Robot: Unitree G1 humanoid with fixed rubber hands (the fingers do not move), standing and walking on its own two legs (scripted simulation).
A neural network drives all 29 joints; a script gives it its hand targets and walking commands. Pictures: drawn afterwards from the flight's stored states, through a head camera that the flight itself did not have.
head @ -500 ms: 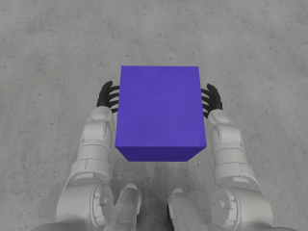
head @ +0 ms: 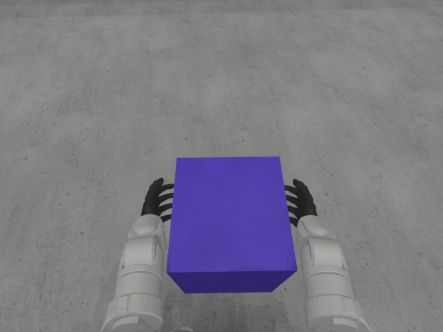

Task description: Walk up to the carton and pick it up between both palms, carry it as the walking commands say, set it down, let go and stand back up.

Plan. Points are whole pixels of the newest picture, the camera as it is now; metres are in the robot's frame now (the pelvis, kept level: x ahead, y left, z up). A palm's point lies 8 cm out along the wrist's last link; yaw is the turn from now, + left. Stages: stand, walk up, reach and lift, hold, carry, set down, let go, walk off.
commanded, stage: reach and lift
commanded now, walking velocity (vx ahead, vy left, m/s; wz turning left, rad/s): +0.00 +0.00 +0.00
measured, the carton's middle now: (228, 230) +0.32 +0.00 -0.09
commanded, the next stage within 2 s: hold in 1.72 s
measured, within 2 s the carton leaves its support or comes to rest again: neither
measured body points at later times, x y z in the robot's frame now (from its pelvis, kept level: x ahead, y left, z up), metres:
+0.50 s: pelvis +0.01 +0.00 +0.02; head -0.04 +0.01 +0.47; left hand +0.31 +0.14 +0.05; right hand +0.31 -0.15 +0.06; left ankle +0.02 +0.12 -0.72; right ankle +0.00 -0.14 -0.72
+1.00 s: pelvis -0.01 +0.00 +0.02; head -0.05 +0.01 +0.47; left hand +0.31 +0.15 +0.06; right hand +0.31 -0.15 +0.07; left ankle +0.02 +0.12 -0.72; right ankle +0.00 -0.14 -0.72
